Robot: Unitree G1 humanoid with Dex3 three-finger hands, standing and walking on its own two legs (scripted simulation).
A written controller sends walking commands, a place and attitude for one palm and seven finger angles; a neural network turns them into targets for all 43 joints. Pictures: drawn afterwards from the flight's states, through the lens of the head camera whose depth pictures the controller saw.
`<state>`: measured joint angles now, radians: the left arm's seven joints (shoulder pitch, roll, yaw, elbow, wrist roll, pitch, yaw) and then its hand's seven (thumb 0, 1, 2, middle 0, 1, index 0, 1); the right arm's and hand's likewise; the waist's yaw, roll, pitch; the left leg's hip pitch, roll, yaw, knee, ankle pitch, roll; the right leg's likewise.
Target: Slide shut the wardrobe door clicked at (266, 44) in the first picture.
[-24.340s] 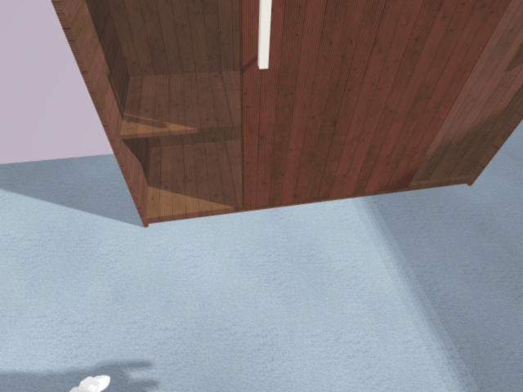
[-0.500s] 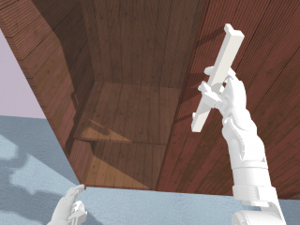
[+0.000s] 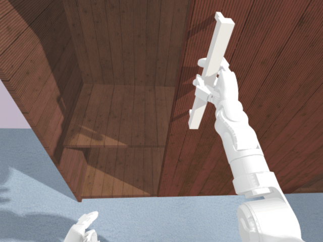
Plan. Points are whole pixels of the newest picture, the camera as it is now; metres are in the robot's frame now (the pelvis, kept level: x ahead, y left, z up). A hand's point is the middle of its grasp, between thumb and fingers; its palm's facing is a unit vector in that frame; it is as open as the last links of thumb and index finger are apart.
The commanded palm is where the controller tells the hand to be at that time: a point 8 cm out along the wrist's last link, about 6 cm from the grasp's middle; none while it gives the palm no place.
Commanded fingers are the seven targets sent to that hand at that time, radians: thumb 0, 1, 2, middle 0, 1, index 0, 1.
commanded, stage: tug the door sideways, standing still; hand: right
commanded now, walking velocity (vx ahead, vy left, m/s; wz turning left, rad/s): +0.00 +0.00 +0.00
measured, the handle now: (203, 79) +0.48 -0.08 +0.18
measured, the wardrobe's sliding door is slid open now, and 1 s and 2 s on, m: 0.45 0.44 0.26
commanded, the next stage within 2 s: step sideways, sliding the door along in 0.26 s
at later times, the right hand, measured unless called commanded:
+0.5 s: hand (198, 89) +0.42 -0.06 +0.19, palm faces -0.05 +0.99 -0.14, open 6.6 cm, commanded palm +0.41 -0.09 +0.20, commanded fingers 0.00 -0.90 -0.90 0.45 1.40 0.45 1.40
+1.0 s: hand (192, 88) +0.43 -0.04 +0.19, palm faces +0.10 +0.99 -0.10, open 6.6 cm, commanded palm +0.40 -0.03 +0.19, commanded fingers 0.00 -0.90 -0.90 0.45 1.40 0.45 1.40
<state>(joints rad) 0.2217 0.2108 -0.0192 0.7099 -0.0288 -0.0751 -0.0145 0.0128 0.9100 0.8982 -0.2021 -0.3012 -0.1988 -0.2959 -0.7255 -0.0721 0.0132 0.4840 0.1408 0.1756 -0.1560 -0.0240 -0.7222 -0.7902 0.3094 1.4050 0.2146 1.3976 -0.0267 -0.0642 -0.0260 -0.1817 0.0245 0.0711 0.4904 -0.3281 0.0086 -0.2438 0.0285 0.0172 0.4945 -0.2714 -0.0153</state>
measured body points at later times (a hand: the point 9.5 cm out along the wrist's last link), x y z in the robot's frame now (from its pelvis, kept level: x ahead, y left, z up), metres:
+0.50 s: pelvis -0.02 +0.00 +0.00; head +0.01 +0.03 +0.45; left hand +0.11 +0.24 -0.12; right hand +0.42 -0.11 +0.20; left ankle -0.05 +0.11 -0.74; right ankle -0.01 -0.11 -0.74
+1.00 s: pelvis -0.01 +0.09 -0.01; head +0.07 +0.09 +0.43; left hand +0.18 +0.30 -0.13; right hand +0.42 -0.10 +0.19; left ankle +0.07 +0.24 -0.70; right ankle +0.00 -0.09 -0.74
